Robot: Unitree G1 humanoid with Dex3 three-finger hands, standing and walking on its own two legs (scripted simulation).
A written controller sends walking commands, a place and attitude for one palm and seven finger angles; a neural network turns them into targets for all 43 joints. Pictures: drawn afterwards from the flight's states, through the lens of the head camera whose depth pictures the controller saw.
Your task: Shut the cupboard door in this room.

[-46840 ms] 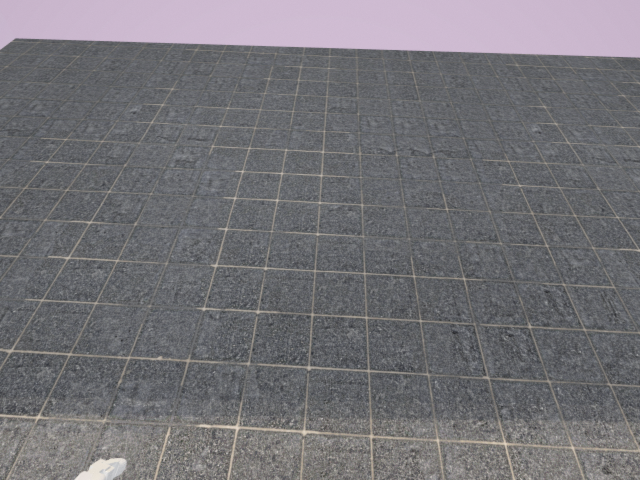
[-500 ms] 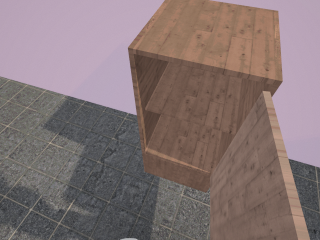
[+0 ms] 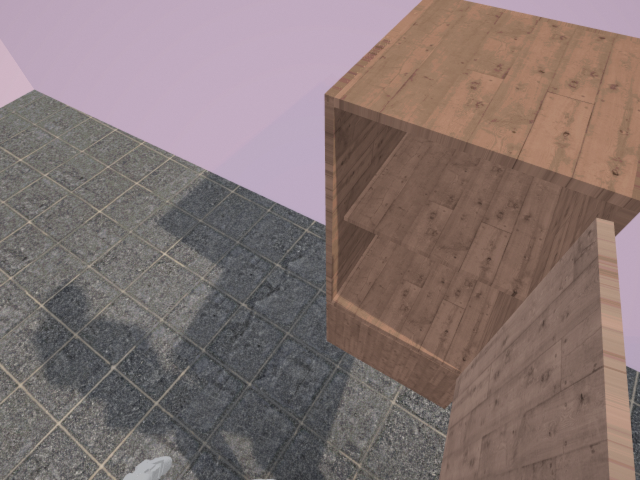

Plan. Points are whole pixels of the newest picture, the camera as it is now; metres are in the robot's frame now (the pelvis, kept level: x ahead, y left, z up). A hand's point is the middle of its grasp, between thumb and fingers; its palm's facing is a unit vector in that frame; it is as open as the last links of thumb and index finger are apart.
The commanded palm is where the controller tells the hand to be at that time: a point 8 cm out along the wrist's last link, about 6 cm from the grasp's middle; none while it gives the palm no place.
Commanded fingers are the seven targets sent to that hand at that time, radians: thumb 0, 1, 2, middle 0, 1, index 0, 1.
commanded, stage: turn or walk to find it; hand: left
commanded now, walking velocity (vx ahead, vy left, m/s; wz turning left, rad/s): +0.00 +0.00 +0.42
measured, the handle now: out of the picture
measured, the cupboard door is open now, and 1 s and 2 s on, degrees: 100 89 66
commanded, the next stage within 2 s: none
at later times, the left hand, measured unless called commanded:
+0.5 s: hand out of the picture +0.01 +0.27 -0.17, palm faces +0.22 -0.94 -0.26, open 7.4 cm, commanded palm none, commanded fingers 0.00 0.90 0.90 -0.20 -0.30 -0.20 -0.30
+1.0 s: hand out of the picture +0.00 +0.26 -0.16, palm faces +0.41 -0.88 -0.22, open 7.4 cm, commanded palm none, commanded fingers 0.00 0.90 0.90 -0.20 -0.30 -0.20 -0.30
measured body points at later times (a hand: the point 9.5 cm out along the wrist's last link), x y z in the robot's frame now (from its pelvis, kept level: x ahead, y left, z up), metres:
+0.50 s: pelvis +0.00 +0.04 +0.00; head +0.06 +0.07 +0.45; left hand +0.00 +0.32 -0.15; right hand +0.03 -0.18 -0.15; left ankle -0.04 +0.15 -0.73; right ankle -0.02 -0.10 -0.67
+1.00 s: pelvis -0.02 +0.05 +0.00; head +0.03 +0.07 +0.45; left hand -0.02 +0.30 -0.14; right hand +0.05 -0.16 -0.16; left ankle -0.08 +0.15 -0.70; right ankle +0.03 -0.07 -0.73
